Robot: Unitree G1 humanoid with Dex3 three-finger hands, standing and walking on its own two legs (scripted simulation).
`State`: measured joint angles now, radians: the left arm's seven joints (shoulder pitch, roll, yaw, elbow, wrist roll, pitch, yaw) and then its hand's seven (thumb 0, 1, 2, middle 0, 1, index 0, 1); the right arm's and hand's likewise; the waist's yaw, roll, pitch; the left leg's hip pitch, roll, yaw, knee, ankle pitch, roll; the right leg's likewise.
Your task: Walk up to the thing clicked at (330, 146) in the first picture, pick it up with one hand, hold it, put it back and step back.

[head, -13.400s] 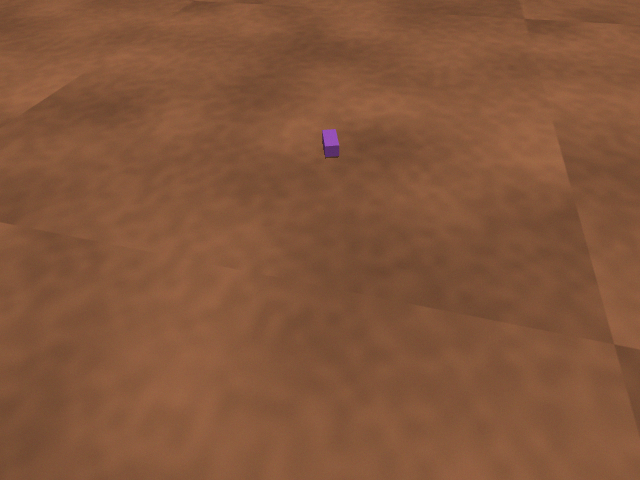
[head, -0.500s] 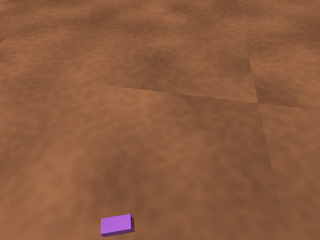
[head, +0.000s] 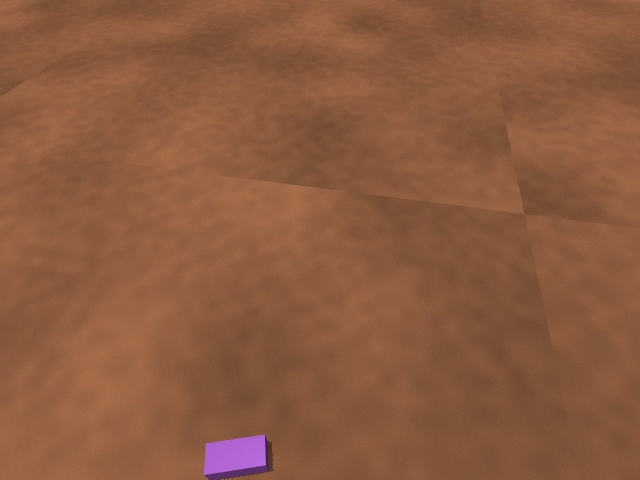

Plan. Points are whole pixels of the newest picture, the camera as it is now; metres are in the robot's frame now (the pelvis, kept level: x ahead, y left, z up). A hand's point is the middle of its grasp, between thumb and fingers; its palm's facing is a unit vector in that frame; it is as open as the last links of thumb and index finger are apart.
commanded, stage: stand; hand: left
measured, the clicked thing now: (237, 457) +0.35 +0.27 -0.75
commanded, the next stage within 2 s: walk up in 1.90 s
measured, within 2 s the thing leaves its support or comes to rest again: neither
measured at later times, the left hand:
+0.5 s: hand out of the picture +0.07 +0.25 -0.16, palm faces -0.04 -0.94 -0.33, open 7.3 cm
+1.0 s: hand out of the picture +0.08 +0.25 -0.16, palm faces -0.03 -0.94 -0.34, open 7.3 cm
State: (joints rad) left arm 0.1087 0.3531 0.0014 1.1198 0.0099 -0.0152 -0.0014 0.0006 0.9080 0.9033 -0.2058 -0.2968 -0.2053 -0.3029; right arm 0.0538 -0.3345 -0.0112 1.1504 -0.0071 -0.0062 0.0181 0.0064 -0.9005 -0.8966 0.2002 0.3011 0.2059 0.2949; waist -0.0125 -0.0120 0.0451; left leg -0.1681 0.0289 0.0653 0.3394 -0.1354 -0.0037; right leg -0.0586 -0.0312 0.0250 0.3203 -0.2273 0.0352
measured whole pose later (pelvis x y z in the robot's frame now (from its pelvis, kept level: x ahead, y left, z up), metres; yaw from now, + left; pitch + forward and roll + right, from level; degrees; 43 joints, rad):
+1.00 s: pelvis +0.01 +0.00 +0.00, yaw +1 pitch -2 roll +0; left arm 0.13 0.35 0.00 1.11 0.01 -0.01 0.00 0.00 0.91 0.90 -0.21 -0.30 -0.21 -0.30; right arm 0.08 -0.34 -0.01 1.14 -0.01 0.00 0.02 0.01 -0.90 -0.90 0.20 0.30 0.21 0.29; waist -0.01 -0.01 0.05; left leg -0.16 0.03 0.05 0.33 -0.14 -0.01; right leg -0.04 -0.03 0.01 0.30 -0.23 0.03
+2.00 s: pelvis +0.00 -0.01 +0.00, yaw +1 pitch -2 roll +0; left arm 0.11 0.36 0.02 1.07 0.00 0.01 0.01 0.00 0.91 0.90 -0.21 -0.30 -0.21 -0.30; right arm 0.08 -0.36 -0.03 1.09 0.01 0.02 0.02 0.01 -0.90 -0.90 0.20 0.30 0.21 0.30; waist -0.01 -0.01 0.10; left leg -0.20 0.03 0.04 0.39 -0.16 -0.01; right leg -0.09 -0.03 0.01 0.39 -0.26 0.02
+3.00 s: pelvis -0.07 +0.01 +0.00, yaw +1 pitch -3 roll +0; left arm 0.11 0.34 0.03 1.09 0.01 0.00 -0.02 0.00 0.91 0.90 -0.21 -0.30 -0.21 -0.30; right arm 0.11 -0.36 -0.01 1.08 -0.01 -0.02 0.01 0.01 -0.90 -0.90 0.20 0.30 0.21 0.30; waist 0.00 0.00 0.04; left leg -0.09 0.01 0.00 0.34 -0.19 -0.01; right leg -0.08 0.03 0.03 0.33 -0.20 -0.02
